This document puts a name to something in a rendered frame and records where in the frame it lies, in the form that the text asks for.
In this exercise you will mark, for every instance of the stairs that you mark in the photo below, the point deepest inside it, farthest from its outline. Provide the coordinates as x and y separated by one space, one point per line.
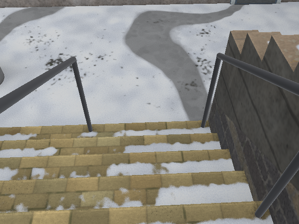
166 172

